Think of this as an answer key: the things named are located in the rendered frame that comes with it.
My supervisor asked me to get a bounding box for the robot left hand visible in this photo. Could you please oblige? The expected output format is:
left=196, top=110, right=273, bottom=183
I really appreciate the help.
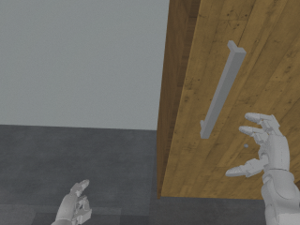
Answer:
left=55, top=179, right=92, bottom=225

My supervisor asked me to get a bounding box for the robot right hand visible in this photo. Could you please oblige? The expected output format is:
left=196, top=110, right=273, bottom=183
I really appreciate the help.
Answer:
left=225, top=112, right=290, bottom=177

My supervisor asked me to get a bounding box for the right robot forearm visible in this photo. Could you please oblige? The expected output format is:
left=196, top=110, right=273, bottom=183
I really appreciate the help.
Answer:
left=261, top=169, right=300, bottom=225

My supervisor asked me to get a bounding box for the handle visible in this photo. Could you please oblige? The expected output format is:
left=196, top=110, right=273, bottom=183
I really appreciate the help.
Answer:
left=200, top=40, right=247, bottom=139

